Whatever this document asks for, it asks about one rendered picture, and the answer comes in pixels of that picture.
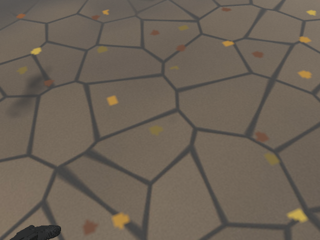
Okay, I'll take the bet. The robot left hand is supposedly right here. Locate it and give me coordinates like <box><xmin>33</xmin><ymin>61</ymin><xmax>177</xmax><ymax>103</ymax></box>
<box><xmin>10</xmin><ymin>225</ymin><xmax>61</xmax><ymax>240</ymax></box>

